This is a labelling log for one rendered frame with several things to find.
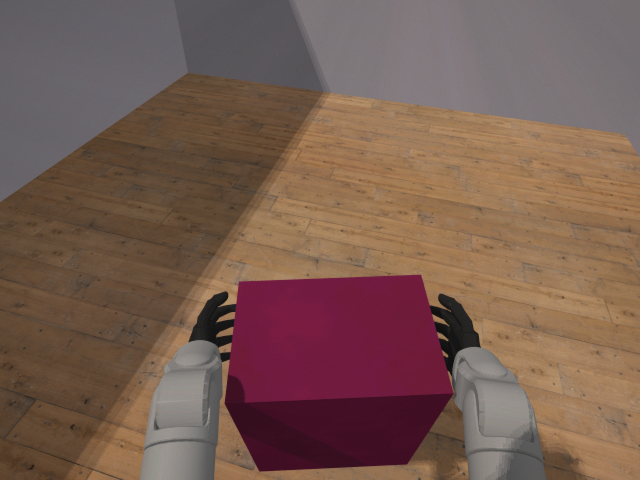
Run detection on robot left hand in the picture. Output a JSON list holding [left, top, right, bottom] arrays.
[[189, 291, 236, 362]]

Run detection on left robot forearm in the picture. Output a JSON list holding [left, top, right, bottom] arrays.
[[139, 340, 223, 480]]

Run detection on carton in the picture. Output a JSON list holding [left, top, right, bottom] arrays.
[[225, 275, 454, 472]]

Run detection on robot right hand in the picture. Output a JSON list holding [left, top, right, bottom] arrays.
[[430, 294, 481, 376]]

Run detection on right robot forearm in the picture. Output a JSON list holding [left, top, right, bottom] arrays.
[[452, 347, 546, 480]]

